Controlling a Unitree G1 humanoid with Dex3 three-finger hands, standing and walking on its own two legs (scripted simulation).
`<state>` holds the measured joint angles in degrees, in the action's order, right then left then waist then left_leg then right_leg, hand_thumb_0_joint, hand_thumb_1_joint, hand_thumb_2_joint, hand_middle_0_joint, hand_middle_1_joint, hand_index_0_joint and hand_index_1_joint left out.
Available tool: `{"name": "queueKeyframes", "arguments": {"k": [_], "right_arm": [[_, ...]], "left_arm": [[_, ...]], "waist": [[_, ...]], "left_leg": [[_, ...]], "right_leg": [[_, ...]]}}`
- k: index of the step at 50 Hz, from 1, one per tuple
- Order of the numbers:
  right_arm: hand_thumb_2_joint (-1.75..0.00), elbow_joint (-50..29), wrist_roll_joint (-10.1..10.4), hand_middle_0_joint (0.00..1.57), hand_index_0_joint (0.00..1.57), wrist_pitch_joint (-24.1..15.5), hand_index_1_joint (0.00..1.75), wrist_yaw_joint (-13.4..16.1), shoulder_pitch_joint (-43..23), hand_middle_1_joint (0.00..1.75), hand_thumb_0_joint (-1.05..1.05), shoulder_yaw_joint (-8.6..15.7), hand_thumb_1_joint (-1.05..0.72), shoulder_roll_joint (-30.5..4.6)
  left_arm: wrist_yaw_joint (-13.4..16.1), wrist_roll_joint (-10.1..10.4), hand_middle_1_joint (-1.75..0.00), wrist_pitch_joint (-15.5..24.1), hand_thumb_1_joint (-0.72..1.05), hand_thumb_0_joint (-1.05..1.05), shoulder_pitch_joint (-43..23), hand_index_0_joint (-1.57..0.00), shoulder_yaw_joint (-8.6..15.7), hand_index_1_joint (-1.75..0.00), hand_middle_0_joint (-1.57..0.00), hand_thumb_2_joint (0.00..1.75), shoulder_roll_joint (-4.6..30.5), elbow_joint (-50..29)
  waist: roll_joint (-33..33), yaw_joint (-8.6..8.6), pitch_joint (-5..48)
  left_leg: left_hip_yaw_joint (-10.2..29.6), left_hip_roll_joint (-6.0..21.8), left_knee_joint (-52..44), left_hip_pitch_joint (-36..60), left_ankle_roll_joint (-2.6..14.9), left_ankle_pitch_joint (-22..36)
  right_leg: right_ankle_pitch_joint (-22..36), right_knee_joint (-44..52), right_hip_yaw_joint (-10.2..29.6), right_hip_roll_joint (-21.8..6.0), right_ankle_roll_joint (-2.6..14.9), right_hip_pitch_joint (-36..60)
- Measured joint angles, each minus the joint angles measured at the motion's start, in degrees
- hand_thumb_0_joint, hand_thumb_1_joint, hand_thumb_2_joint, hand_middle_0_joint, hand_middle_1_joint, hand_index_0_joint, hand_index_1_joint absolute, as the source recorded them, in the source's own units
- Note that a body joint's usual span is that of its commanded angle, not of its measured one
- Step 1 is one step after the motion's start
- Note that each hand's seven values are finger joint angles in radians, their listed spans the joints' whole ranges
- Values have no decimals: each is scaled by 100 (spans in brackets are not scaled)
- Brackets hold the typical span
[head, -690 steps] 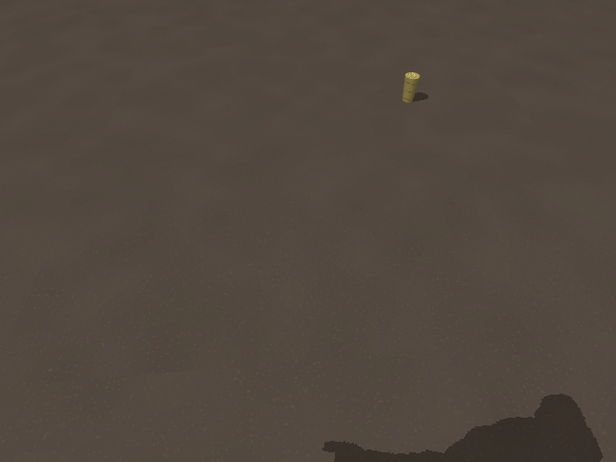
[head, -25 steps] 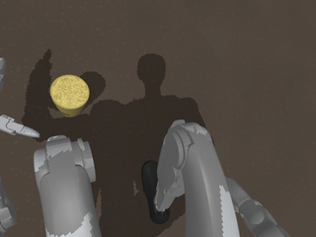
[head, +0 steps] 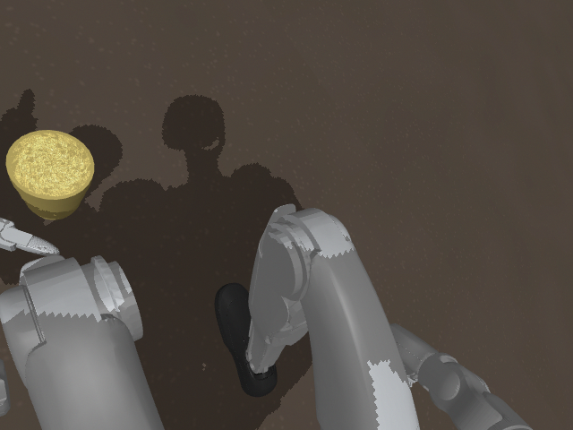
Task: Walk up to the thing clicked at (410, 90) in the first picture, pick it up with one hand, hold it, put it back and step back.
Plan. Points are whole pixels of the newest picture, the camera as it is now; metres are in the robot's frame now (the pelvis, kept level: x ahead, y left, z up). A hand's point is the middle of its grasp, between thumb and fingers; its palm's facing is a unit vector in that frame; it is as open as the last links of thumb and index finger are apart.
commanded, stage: close in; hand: left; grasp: from the side
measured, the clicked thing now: (53, 184) +0.45 +0.17 -0.21
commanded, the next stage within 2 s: close in 0.18 s
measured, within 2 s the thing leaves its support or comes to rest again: leaves its support in 1.50 s
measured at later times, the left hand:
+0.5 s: hand (28, 187) +0.44 +0.20 -0.18, palm faces -0.02 -1.00 -0.04, open 13.1 cm
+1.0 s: hand (30, 178) +0.45 +0.20 -0.18, palm faces +0.02 -1.00 -0.04, open 11.4 cm
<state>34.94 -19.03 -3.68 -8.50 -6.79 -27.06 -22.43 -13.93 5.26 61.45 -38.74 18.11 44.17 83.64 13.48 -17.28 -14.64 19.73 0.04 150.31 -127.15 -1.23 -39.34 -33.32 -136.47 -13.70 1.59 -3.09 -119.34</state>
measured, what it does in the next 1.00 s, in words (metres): stands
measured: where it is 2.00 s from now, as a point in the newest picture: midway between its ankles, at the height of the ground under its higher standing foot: (184, 397)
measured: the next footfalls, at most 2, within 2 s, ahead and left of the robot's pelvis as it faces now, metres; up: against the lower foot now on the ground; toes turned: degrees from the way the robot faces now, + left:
none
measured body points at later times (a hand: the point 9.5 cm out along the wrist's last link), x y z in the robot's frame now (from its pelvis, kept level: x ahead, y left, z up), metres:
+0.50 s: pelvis +0.00 +0.01 +0.01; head +0.24 +0.19 +0.33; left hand +0.43 +0.25 -0.17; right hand +0.16 -0.24 -0.02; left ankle +0.09 +0.13 -0.26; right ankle +0.15 -0.12 -0.26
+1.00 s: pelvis +0.00 +0.01 +0.02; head +0.25 +0.21 +0.33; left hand +0.44 +0.25 -0.17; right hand +0.15 -0.24 -0.01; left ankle +0.09 +0.13 -0.26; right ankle +0.15 -0.12 -0.26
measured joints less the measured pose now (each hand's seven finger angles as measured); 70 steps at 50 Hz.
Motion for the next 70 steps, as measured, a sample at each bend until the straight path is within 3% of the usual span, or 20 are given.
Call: {"name": "queueKeyframes", "arguments": {"k": [6,12,18,24,31,38,52,70], "right_arm": [[-90,-40,-86,20,20,4,30,-28,-25,30,0,-115,-91,9],[-90,-106,-174,20,20,30,30,-56,-106,30,0,-179,-90,46],[-90,-141,-272,20,20,41,30,-110,-240,30,0,-267,-89,70],[-90,-115,-365,20,20,59,30,-158,-373,30,0,-324,-89,114],[-90,-109,-395,20,20,102,30,-197,-397,29,0,-371,-89,167],[-90,-81,-398,20,20,76,30,-224,-367,29,0,-415,-89,192],[-90,7,-392,20,20,13,30,-303,-376,29,0,-368,-91,193],[-91,21,-359,20,20,-48,30,-402,-520,30,0,-281,-94,252]], "left_arm": [[233,-36,-8,104,-36,-1,-135,-10,-191,-7,-9,3,127,146],[448,-258,-10,159,-28,-1,-109,-11,-431,-9,-10,8,150,186],[822,-363,-12,272,-20,-1,-60,-13,-479,-11,-12,12,123,219],[1161,-490,-27,420,-4,-1,-170,-29,-557,-27,-29,28,236,265],[1336,-619,-44,474,9,-1,-280,-46,-678,-44,-48,43,289,333],[1521,-573,-59,417,1,1,-303,-48,-744,-53,-62,49,316,383],[1683,-559,-79,458,-22,6,-323,-57,-922,-75,-69,61,373,205],[1873,-588,-103,348,-52,4,-214,-67,-1148,-101,-79,76,136,-99]], "waist": [[101,-40,-34],[126,-42,-97],[160,-15,-192],[211,-20,-250],[195,-28,-225],[209,-54,-177],[282,-45,-195],[236,49,-208]], "left_leg": [[116,-31,44,32,-2,-46],[197,-53,33,60,11,-98],[283,-75,8,111,-13,-132],[343,-87,5,121,-47,-141],[423,-89,-10,134,-85,-155],[476,-89,-83,141,-101,-130],[502,-79,-99,127,-61,-169],[498,-79,-151,151,-112,-195]], "right_leg": [[-32,45,-89,18,-26,98],[-82,132,-158,29,-51,196],[-104,204,-226,34,-60,275],[-97,225,-269,39,-53,281],[-79,277,-327,57,-39,290],[-40,376,-375,69,-27,305],[-63,456,-398,101,-58,339],[-87,468,-396,87,-22,319]]}}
